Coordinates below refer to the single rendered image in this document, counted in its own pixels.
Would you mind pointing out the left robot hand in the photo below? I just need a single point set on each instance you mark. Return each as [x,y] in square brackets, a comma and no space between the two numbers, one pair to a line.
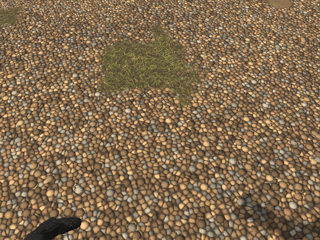
[53,227]

